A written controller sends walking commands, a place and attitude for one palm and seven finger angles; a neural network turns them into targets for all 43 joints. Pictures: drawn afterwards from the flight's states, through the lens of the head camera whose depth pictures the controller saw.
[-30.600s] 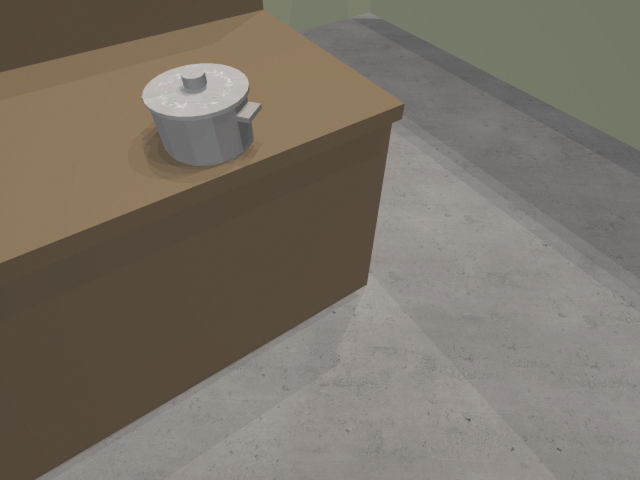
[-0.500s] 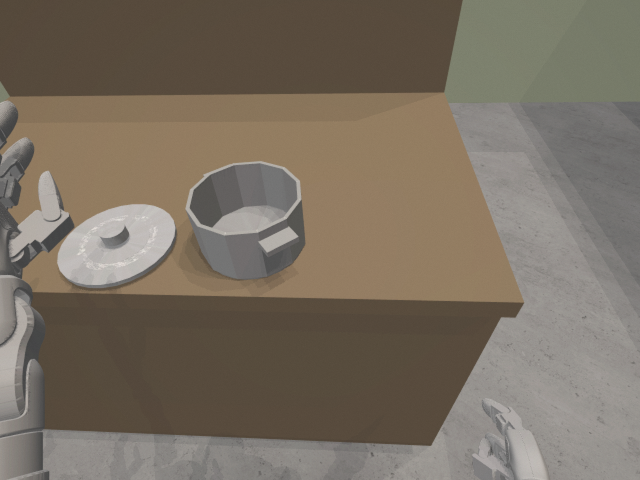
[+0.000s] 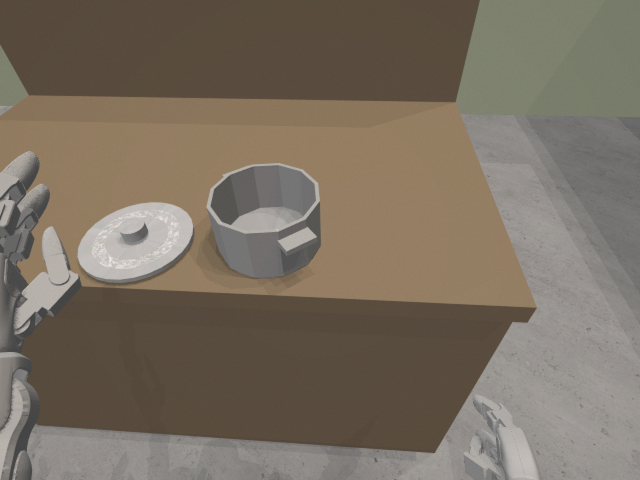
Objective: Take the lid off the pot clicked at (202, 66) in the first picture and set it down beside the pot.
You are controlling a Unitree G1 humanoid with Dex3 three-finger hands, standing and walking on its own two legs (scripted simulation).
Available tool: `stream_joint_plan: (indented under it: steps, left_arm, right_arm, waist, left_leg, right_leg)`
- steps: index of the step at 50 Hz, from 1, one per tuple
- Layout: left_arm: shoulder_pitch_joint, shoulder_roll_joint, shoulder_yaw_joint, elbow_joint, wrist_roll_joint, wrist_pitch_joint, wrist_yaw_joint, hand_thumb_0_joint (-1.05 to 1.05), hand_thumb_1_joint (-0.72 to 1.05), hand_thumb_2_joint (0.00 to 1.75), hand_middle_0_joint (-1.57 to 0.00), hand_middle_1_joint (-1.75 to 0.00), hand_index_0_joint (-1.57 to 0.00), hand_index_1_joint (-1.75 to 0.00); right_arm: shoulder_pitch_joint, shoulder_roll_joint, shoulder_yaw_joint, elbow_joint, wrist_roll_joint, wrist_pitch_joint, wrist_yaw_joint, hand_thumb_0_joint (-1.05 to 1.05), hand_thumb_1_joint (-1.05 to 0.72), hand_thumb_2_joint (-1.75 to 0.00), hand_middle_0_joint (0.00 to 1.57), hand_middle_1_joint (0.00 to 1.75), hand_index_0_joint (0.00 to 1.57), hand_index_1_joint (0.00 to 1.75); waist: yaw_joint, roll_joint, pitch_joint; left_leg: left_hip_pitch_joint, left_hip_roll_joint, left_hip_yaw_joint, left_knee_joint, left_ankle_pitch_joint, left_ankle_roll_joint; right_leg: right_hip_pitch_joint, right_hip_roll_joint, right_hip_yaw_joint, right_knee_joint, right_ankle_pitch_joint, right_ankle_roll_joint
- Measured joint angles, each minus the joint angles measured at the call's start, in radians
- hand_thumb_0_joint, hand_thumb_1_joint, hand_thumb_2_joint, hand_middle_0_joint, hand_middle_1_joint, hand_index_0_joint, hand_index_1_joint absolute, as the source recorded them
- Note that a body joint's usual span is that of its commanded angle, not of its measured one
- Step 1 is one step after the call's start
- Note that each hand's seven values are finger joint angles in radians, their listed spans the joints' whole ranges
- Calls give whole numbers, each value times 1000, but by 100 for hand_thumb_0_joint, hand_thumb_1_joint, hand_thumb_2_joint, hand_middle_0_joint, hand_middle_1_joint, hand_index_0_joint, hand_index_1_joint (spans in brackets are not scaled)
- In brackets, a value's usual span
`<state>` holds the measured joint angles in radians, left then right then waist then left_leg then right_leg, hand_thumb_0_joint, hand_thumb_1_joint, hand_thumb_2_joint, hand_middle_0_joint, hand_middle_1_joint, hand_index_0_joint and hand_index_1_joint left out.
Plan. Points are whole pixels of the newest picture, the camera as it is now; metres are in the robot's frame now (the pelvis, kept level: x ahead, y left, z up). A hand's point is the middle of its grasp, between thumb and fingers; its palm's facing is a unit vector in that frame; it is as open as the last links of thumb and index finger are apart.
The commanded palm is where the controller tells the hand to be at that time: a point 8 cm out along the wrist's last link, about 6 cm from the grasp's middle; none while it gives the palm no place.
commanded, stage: draw the hand back to the body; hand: left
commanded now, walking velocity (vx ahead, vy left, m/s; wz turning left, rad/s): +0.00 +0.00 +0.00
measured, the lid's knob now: (133, 229) +0.46 +0.39 +0.03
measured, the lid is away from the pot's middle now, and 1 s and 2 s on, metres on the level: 0.23 0.23 0.23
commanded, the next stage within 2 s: step back with the hand held close in 0.30 s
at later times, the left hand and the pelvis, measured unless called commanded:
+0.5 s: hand (32, 323) +0.17 +0.26 +0.22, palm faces +0.47 -0.80 -0.38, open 7.4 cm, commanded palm +0.11 +0.29 +0.22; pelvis -0.02 +0.01 +0.00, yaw +1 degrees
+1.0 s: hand out of the picture +0.11 +0.28 +0.21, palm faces +0.39 -0.78 -0.49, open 7.4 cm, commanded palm +0.04 +0.33 +0.22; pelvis -0.08 +0.04 -0.01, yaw +1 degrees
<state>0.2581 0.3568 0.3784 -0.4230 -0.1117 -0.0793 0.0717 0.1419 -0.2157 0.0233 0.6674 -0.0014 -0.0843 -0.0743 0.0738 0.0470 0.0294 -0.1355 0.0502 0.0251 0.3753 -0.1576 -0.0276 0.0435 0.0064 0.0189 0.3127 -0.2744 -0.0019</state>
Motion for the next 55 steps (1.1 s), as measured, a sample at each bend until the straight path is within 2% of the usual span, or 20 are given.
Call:
stream_joint_plan:
  steps: [10, 22, 27, 34, 39, 43, 48, 53, 55]
  left_arm:
    - [156, -3, -20, -127, 10, -6, -2, 1, 89, 89, -20, -30, -21, -30]
    - [152, -4, -17, -142, 20, -11, 5, 1, 89, 89, -21, -30, -21, -30]
    - [183, 24, 24, -170, 28, -59, 4, 1, 89, 89, -20, -30, -21, -30]
    - [262, 62, 29, -219, 28, -64, -2, 1, 89, 89, -21, -30, -21, -30]
    - [305, 112, 61, -274, 27, -75, 5, 1, 89, 89, -21, -30, -22, -30]
    - [325, 131, 87, -311, 30, -102, 17, 1, 88, 89, -21, -30, -22, -30]
    - [320, 119, 101, -313, 34, -136, 35, 1, 88, 89, -21, -30, -22, -30]
    - [297, 76, 80, -296, 43, -150, 60, 1, 88, 89, -21, -30, -22, -30]
    - [273, 58, 64, -287, 48, -150, 67, 1, 88, 89, -21, -30, -22, -30]
  right_arm:
    - [8, 11, 2, -7, -7, -14, 4, 1, -90, -90, 20, 30, 20, 30]
    - [10, 17, 14, -7, -10, -26, 1, 1, -90, -90, 20, 30, 20, 30]
    - [16, -5, 2, -56, 4, 23, 16, 1, -90, -90, 20, 30, 20, 30]
    - [33, -21, -33, -115, 22, 71, 12, 1, -90, -90, 20, 30, 20, 30]
    - [46, -12, -39, -145, 25, 73, 17, 1, -90, -90, 20, 30, 20, 30]
    - [60, -1, -35, -153, 25, 53, 22, 1, -90, -90, 20, 30, 20, 30]
    - [78, 12, -28, -140, 25, 25, 20, 1, -90, -90, 20, 30, 20, 30]
    - [92, 10, -27, -98, 19, 14, 16, 1, -90, -90, 20, 30, 20, 30]
    - [93, 2, -31, -85, 18, 14, 12, 1, -90, -90, 20, 30, 20, 30]
  waist:
    - [5, 2, -6]
    - [11, 4, -2]
    - [-25, 16, -29]
    - [-55, -21, -4]
    - [-66, -50, 25]
    - [-71, -49, 34]
    - [-70, -20, 30]
    - [-60, -2, 8]
    - [-63, 3, 6]
  left_leg:
    - [-4, -5, -4, 13, 0, 7]
    - [-17, -5, -16, 28, 6, 12]
    - [-114, 3, -28, 108, -23, 21]
    - [-162, -20, 4, 113, -11, 44]
    - [-199, -26, 16, 116, 12, 55]
    - [-235, -27, 9, 129, 30, 60]
    - [-280, -22, -16, 154, 43, 58]
    - [-328, -24, -29, 240, -86, 40]
    - [-341, -28, -33, 269, -92, 43]
  right_leg:
    - [5, -5, -5, -1, 5, 8]
    - [2, -2, -16, 3, 13, 11]
    - [-70, 8, -24, 34, 8, 20]
    - [-152, -21, 4, 93, -1, 46]
    - [-207, -29, 15, 131, 6, 55]
    - [-247, -28, 8, 159, 14, 51]
    - [-277, -19, -15, 172, 28, 47]
    - [-298, -16, -17, 187, 42, 54]
    - [-309, -16, -14, 214, 36, 63]
